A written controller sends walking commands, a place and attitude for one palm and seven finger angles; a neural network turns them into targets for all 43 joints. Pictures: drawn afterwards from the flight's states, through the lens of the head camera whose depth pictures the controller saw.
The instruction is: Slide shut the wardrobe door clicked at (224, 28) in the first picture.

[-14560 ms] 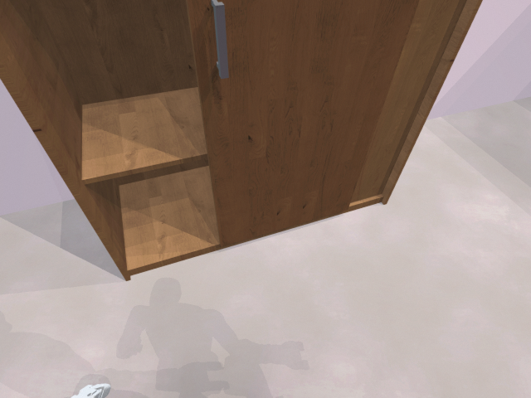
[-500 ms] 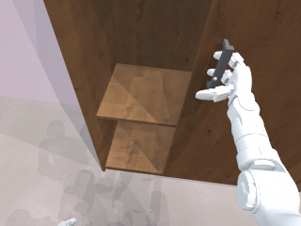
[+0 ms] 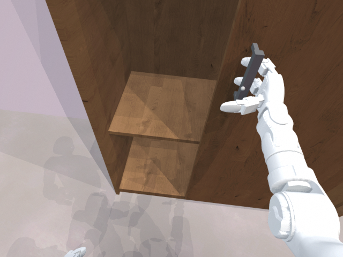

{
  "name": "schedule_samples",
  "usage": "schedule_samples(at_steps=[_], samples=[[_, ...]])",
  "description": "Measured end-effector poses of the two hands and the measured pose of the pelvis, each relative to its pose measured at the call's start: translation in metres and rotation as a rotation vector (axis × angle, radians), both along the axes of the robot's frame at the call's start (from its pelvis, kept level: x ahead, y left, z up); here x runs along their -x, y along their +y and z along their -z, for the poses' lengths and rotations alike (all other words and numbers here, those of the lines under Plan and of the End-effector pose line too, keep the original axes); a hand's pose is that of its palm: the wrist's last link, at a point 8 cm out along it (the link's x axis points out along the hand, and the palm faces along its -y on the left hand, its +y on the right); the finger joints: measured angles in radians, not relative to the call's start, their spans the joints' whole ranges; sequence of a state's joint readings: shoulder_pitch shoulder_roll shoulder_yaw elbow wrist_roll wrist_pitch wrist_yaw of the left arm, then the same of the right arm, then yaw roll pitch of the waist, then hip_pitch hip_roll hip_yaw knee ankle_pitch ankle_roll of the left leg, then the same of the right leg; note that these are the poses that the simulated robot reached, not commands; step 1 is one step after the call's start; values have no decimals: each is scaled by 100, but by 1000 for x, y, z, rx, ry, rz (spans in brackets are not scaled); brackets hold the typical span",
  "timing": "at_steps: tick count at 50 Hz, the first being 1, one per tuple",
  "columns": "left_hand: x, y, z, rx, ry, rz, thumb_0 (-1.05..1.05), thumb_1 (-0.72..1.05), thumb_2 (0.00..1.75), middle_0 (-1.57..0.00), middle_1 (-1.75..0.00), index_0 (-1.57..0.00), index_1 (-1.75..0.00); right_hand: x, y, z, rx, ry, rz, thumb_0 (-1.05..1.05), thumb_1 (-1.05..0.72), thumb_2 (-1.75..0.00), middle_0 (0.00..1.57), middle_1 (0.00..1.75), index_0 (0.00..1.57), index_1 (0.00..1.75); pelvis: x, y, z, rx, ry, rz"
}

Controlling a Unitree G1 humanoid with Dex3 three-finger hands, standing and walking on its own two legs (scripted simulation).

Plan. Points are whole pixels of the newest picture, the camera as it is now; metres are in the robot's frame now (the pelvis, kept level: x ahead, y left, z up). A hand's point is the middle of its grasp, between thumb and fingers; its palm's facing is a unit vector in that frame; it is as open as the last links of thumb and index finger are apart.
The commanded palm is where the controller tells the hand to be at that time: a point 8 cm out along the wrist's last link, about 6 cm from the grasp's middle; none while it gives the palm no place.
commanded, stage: grip the handle and tug to test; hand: right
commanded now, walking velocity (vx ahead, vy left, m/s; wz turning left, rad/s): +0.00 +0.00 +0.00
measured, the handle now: (245, 78) +0.51 -0.10 +0.17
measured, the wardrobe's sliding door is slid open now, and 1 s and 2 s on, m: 0.39 0.39 0.39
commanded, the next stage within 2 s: tug the door sideways, standing still in 1.40 s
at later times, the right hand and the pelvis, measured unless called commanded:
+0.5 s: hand (241, 87) +0.47 -0.09 +0.18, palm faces +0.00 +1.00 +0.01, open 8.1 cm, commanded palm +0.44 -0.14 +0.18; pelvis +0.00 +0.00 +0.00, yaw +1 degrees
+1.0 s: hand (239, 88) +0.46 -0.08 +0.18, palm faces -0.02 +1.00 +0.01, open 5.3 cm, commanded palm +0.43 -0.14 +0.18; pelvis +0.00 +0.00 +0.00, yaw +0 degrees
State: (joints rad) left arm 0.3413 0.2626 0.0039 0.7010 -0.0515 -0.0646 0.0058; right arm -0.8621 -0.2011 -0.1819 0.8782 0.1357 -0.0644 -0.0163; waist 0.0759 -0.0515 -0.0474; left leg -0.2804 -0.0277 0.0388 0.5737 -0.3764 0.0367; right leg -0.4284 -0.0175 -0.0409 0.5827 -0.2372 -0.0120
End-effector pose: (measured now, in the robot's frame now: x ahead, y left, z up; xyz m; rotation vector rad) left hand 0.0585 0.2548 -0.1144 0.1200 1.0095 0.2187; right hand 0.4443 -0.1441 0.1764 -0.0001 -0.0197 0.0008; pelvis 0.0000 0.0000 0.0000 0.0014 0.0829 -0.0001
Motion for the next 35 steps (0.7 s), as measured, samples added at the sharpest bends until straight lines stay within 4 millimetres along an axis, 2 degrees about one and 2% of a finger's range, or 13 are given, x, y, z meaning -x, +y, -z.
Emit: schedule_samples(at_steps=[5, 10, 25, 32, 35], samples=[[2, -2, 1, 3, 7, 5, 1, 90, 90, -20, -30, -20, -30, 0, 0, 0, 0, 1, 4, -1, 46, -31, 32, 122, 31, 121, 1, -1, 0, -1, 2, 3], [5, -3, 1, 5, 8, 4, 1, 90, 90, -20, -30, -20, -30, -1, 1, -1, 5, -5, 2, -1, 32, -37, 33, 124, 33, 123, 2, -1, 1, -1, 5, 3], [10, 0, 0, 3, 7, -18, 1, 90, 90, -20, -30, -20, -30, -1, 4, -1, -6, -12, 1, 0, -32, -65, 39, 132, 39, 132, 0, 0, 0, 1, 2, -12], [5, 1, 0, 5, 5, -13, 1, 90, 90, -20, -30, -20, -30, 3, 4, -1, 2, -7, -4, 0, -64, -78, 42, 136, 42, 136, -1, 1, -1, 0, -4, -6], [0, 2, -1, 3, -3, -5, 1, 90, 90, -20, -30, -20, -30, 5, 8, 0, -4, -3, -12, 1, -72, -82, 43, 137, 42, 137, -1, 1, -1, 0, -6, -3]])
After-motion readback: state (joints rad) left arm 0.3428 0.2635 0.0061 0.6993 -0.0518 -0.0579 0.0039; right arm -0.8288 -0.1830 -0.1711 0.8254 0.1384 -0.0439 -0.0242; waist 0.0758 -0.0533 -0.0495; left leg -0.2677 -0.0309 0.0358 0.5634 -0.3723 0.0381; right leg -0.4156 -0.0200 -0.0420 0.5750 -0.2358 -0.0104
